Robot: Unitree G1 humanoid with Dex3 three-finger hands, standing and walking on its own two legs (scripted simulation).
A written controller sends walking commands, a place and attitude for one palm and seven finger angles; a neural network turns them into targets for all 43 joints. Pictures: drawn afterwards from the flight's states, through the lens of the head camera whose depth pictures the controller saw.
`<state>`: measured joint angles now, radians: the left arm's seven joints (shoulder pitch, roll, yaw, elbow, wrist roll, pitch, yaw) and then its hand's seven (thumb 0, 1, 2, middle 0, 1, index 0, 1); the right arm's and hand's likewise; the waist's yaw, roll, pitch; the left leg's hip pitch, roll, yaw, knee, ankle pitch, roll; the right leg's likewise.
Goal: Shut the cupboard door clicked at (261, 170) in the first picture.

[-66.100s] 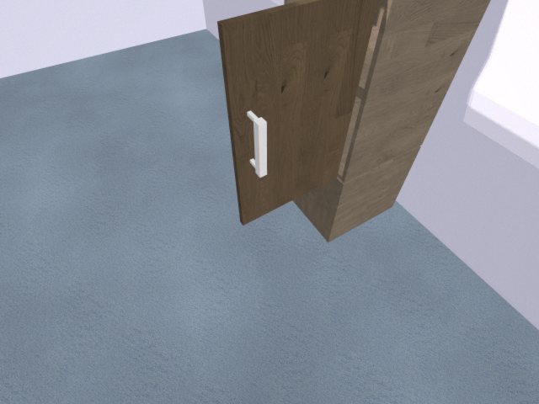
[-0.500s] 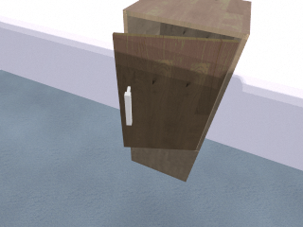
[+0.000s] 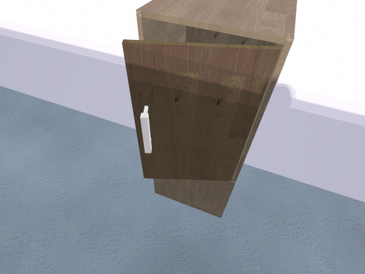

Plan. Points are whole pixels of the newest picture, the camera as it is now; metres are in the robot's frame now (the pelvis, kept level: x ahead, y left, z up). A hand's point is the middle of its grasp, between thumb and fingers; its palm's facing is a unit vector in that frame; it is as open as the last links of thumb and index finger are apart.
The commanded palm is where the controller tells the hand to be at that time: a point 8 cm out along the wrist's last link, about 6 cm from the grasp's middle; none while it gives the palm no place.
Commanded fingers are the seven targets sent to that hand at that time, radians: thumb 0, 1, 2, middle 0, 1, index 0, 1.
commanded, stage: look again from close up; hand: left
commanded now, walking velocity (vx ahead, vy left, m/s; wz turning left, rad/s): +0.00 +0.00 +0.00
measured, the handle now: (147, 130) +0.53 +0.15 -0.03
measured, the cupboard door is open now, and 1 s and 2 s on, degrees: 21 21 21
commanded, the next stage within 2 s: shuffle to correct the standing spot in 0.04 s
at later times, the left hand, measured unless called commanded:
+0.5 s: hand out of the picture +0.01 +0.14 -0.18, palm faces +0.01 -0.99 -0.14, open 7.4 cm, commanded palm none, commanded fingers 0.00 0.90 0.90 -0.20 -0.30 -0.20 -0.30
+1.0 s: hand out of the picture +0.06 +0.15 -0.19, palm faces +0.02 -0.98 -0.20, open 7.3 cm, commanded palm none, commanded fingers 0.00 0.90 0.90 -0.20 -0.30 -0.20 -0.30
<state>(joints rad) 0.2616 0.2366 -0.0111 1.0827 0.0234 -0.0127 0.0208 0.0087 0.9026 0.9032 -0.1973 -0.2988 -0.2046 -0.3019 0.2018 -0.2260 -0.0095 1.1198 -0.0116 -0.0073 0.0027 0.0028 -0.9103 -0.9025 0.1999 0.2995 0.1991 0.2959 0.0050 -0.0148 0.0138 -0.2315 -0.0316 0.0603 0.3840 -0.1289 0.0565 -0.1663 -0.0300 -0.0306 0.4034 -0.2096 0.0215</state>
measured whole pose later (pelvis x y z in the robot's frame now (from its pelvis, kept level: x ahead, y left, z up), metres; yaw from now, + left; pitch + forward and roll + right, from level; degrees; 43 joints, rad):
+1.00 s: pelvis +0.06 -0.02 -0.01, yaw -1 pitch +0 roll -1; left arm 0.31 0.15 0.01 1.02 0.03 -0.02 0.06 0.02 0.92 0.90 -0.20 -0.30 -0.21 -0.30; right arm 0.19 -0.15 -0.03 1.00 -0.01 0.00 -0.03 0.01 -0.92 -0.90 0.20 0.30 0.20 0.30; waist 0.01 -0.01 0.05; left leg -0.27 0.02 0.08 0.59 -0.32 0.03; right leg -0.17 0.01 -0.03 0.52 -0.35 0.00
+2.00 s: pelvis +0.05 -0.01 +0.00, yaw -1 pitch +0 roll +1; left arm 0.24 0.19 -0.02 1.10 0.02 -0.02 0.02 0.01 0.90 0.90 -0.20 -0.30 -0.20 -0.30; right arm 0.20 -0.18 0.01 1.11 -0.01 -0.03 -0.02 0.00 -0.91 -0.90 0.20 0.30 0.20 0.30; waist 0.01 -0.02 0.03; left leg -0.21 -0.02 0.09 0.43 -0.22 0.04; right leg -0.15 -0.02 -0.01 0.45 -0.30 0.00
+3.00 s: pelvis -0.01 -0.02 -0.10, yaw +0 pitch +15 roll -2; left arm 0.42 0.22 0.17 0.00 -0.29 -0.41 -0.23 0.02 0.90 0.90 -0.81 -0.97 -0.82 -0.97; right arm 0.29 -0.22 0.00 0.57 0.02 -0.22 -0.07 0.01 -0.91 -0.90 0.20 0.30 0.20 0.30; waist -0.01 0.03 -0.16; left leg -0.98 0.03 0.00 1.18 -0.46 0.02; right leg -0.87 0.02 -0.08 1.16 -0.55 -0.03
